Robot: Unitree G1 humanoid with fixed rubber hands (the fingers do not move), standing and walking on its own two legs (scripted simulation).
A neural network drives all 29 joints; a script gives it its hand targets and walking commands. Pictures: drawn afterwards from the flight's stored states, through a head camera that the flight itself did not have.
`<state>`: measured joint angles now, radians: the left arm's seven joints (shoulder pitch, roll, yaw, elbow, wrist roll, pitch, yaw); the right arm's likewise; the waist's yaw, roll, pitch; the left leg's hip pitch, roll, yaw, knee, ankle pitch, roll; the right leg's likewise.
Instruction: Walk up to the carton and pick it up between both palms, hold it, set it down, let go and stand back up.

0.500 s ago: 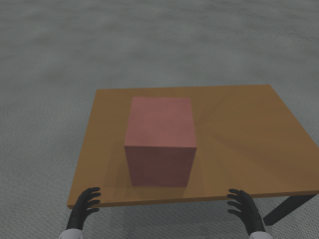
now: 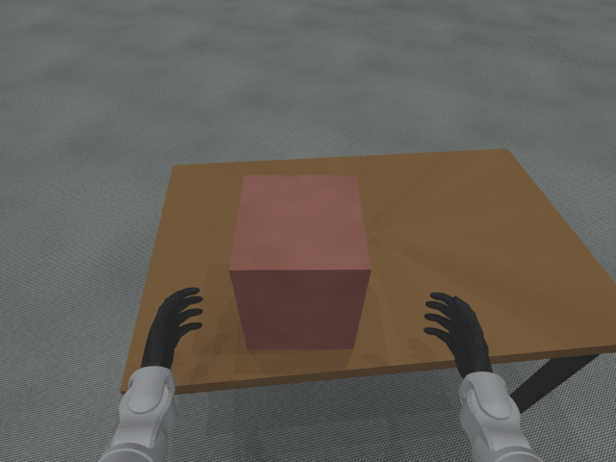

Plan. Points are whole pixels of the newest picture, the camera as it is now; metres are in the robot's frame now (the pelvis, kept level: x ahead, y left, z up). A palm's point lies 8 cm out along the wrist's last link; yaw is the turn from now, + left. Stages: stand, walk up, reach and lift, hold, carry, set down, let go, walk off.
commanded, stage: reach and lift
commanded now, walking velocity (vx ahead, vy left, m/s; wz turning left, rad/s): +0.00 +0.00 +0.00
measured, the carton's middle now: (300, 264) +0.46 +0.02 -0.07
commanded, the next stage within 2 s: none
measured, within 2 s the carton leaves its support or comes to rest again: neither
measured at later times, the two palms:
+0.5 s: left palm (159, 283) +0.35 +0.22 +0.04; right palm (450, 277) +0.35 -0.19 +0.03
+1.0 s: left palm (170, 220) +0.41 +0.20 +0.10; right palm (439, 214) +0.42 -0.18 +0.10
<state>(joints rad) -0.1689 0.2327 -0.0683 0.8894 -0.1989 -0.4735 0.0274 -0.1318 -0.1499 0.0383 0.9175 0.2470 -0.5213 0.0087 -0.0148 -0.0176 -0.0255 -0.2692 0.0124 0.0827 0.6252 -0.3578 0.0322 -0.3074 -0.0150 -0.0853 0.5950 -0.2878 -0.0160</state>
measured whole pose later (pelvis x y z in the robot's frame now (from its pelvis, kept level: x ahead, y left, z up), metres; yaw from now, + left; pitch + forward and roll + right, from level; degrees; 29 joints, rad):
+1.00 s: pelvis +0.00 -0.01 +0.01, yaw +1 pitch +10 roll -1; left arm -0.81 0.27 0.01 1.15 -0.19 -0.18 0.00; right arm -0.79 -0.20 0.04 1.12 0.28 -0.17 -0.11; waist 0.00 -0.01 -0.14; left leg -0.43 0.02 0.06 0.53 -0.27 0.02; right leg -0.45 0.00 -0.11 0.47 -0.20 -0.03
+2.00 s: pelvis -0.01 +0.00 -0.03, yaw +1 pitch +28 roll -2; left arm -1.10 0.28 -0.03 1.63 -0.25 -0.47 0.02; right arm -1.04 -0.20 0.01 1.49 0.27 -0.39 -0.07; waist -0.01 0.01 -0.26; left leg -0.91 0.02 0.05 0.77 -0.33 0.03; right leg -0.92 -0.02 -0.12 0.69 -0.25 -0.02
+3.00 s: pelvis -0.01 +0.00 -0.02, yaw +0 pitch +24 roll -2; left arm -0.95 0.08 0.60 1.37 0.40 -0.54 0.03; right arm -0.89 0.09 -0.77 1.17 -0.54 -0.49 -0.13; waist 0.02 0.02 -0.13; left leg -0.81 0.02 0.05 0.71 -0.31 0.04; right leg -0.81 -0.01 -0.11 0.62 -0.22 -0.02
